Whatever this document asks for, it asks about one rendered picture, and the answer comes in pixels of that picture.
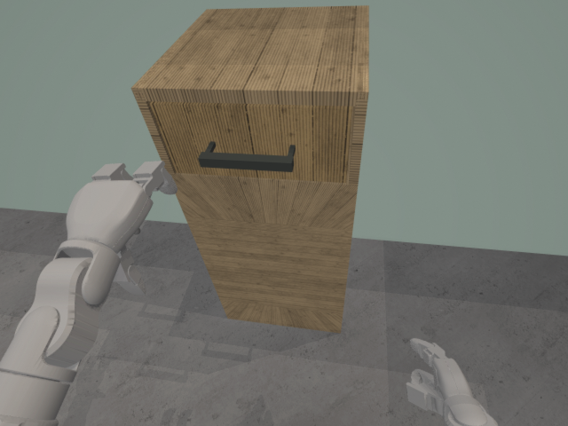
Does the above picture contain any left robot hand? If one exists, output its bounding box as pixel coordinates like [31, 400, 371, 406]
[66, 161, 178, 296]

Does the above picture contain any right robot hand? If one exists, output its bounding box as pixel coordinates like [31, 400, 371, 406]
[406, 338, 473, 418]

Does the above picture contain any robot left forearm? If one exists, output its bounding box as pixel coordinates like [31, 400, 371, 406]
[0, 239, 121, 426]

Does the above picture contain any robot right forearm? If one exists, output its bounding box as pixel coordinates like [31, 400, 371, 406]
[443, 395, 498, 426]

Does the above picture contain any cabinet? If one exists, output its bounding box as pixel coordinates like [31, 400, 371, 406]
[131, 5, 369, 334]

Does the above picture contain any handle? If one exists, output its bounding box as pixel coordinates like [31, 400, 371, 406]
[198, 141, 296, 172]

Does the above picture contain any drawer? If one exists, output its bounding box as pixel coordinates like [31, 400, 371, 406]
[149, 101, 352, 183]

